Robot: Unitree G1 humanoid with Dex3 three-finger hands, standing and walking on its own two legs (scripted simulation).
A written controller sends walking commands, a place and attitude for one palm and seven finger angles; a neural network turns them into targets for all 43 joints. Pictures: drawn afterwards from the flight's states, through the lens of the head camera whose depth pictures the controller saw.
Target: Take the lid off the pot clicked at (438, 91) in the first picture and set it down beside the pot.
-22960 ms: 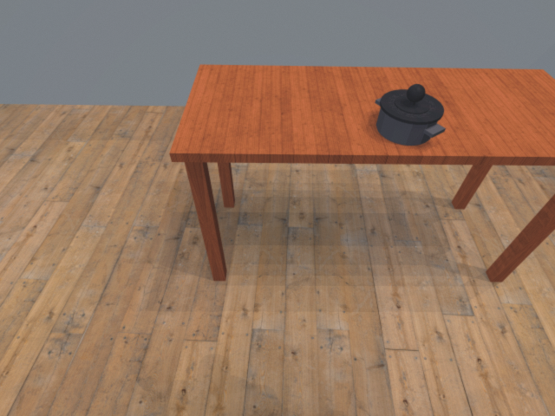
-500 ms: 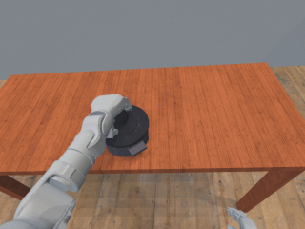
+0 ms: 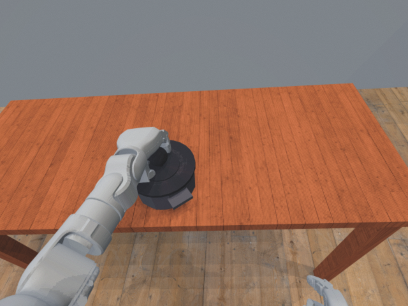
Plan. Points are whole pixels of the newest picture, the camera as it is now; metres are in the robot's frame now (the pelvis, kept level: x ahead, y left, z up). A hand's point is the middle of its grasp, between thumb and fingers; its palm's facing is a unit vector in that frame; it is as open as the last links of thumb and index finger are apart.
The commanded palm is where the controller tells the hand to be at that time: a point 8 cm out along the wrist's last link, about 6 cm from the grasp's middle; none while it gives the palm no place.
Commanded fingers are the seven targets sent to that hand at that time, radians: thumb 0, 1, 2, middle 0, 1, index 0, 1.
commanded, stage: close the fingers and squeeze the knob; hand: left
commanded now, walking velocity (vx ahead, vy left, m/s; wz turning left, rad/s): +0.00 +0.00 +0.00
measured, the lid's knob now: (157, 156) +0.43 +0.13 +0.04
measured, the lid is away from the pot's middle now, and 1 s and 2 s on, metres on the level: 0.00 0.00 0.02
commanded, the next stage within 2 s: lift the lid straight up in 0.98 s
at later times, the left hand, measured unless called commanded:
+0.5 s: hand (150, 163) +0.40 +0.14 +0.05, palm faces -0.30 -0.08 -0.95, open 7.9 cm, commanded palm +0.38 +0.14 +0.12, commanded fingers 0.00 0.35 0.97 -0.81 -0.97 -0.73 -0.92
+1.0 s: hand (149, 164) +0.40 +0.14 +0.05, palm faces -0.31 -0.07 -0.95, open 7.8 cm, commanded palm +0.39 +0.14 +0.12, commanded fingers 0.00 0.62 1.05 -1.12 -1.10 -0.79 -0.96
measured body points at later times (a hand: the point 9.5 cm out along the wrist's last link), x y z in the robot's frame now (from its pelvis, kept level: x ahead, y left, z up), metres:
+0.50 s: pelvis +0.00 +0.00 +0.00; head +0.02 -0.04 +0.45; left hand +0.41 +0.14 +0.11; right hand +0.15 -0.23 -0.13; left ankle -0.04 +0.08 -0.74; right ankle +0.02 -0.13 -0.74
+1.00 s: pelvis +0.00 +0.00 +0.00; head +0.02 -0.03 +0.45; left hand +0.41 +0.14 +0.11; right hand +0.14 -0.24 -0.13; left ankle -0.04 +0.08 -0.74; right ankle +0.02 -0.13 -0.74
